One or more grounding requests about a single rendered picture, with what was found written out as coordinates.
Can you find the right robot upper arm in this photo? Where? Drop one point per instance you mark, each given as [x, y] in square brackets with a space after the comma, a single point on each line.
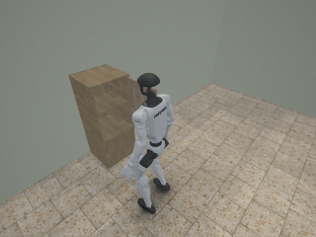
[170, 114]

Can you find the robot left thigh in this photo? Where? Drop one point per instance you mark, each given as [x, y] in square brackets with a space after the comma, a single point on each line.
[142, 164]

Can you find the cupboard door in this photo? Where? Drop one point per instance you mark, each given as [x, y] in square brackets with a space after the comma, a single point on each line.
[135, 96]

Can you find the left robot hand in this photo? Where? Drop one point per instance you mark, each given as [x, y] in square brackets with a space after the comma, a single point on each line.
[127, 172]

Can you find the right robot forearm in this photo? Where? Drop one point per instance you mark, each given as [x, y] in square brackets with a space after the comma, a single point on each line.
[168, 126]

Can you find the robot thigh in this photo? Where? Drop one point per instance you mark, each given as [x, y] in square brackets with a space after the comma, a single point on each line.
[166, 143]
[142, 164]

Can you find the left robot forearm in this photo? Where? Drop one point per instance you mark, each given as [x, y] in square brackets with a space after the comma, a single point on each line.
[137, 152]

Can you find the robot right thigh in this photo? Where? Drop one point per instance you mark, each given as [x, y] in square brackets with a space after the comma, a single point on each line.
[166, 143]

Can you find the left robot upper arm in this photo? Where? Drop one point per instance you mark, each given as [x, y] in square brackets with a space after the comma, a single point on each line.
[139, 118]

